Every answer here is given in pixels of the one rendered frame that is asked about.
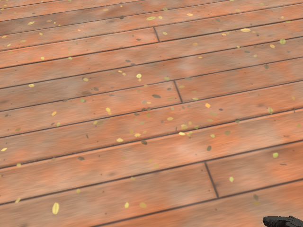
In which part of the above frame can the right robot hand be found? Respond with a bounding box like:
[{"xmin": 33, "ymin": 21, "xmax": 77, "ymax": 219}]
[{"xmin": 262, "ymin": 216, "xmax": 303, "ymax": 227}]

